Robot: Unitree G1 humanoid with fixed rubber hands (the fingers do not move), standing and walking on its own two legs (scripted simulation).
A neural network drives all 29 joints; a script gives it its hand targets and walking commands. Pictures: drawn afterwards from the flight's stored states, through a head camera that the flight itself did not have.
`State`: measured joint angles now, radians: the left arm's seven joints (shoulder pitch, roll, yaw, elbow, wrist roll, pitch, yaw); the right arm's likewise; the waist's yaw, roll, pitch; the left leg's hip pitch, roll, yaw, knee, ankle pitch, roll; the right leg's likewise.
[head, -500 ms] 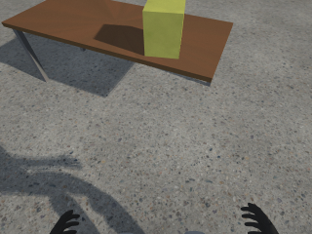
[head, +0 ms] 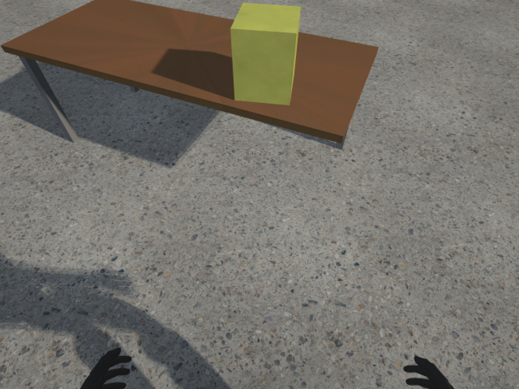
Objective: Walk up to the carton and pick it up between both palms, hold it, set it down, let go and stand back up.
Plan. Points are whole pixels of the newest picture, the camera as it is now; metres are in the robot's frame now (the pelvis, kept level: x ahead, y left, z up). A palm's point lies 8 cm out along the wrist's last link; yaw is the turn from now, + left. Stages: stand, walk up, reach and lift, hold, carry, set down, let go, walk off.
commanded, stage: stand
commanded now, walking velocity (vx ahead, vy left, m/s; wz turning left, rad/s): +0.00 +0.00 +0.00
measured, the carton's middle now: (266, 54) +1.14 -0.06 -0.06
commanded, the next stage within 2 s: walk up in 1.70 s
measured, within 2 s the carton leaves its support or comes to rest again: neither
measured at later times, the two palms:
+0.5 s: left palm out of the picture +0.09 +0.28 -0.11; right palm out of the picture +0.08 -0.28 -0.10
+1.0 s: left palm out of the picture +0.07 +0.29 -0.11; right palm out of the picture +0.06 -0.27 -0.10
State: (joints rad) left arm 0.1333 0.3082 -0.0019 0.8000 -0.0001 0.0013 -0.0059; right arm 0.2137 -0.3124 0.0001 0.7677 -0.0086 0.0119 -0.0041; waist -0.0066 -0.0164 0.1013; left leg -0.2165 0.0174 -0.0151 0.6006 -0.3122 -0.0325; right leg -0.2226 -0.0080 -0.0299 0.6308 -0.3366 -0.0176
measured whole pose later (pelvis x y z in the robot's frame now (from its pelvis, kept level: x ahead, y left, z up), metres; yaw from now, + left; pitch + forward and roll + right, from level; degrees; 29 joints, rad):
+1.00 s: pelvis +0.00 +0.01 +0.02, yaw -1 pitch -4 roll +0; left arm 0.13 0.31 0.00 1.08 -0.01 -0.01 0.00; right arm 0.17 -0.32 0.01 1.03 0.01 -0.02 -0.01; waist 0.00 -0.01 0.08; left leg -0.13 0.02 0.00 0.39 -0.20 -0.02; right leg -0.12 0.00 -0.02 0.38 -0.20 0.00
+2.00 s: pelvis +0.02 +0.03 +0.01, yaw -3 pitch -3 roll +0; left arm 0.26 0.31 0.04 1.02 0.02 -0.02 0.00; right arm 0.22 -0.33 -0.07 0.96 -0.05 -0.01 0.02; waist 0.00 0.00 0.04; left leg -0.18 0.02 0.03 0.56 -0.47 0.03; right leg -0.15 0.01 0.05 0.45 -0.30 -0.02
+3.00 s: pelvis +0.34 +0.12 -0.05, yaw -17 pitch -8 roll +1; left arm 0.34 0.48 0.06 0.62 0.00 0.01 0.03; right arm 0.45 -0.42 -0.06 0.51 -0.05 0.02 0.05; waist -0.06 -0.04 0.10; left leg -0.37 0.08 0.06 1.00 -0.49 -0.02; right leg -0.51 -0.01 0.02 1.34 -0.50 -0.04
